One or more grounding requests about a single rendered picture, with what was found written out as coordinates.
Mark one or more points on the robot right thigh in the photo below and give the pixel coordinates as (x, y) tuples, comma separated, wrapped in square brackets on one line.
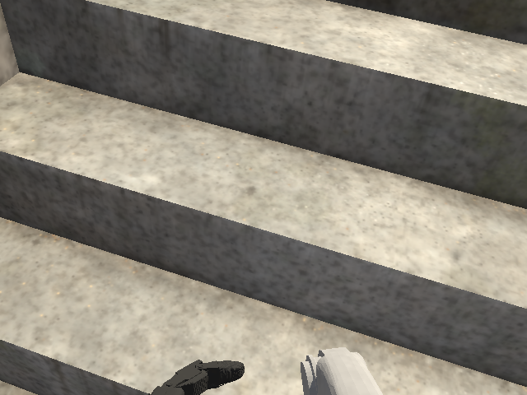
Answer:
[(337, 371)]

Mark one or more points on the robot left hand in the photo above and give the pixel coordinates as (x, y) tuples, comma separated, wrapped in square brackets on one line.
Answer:
[(198, 377)]

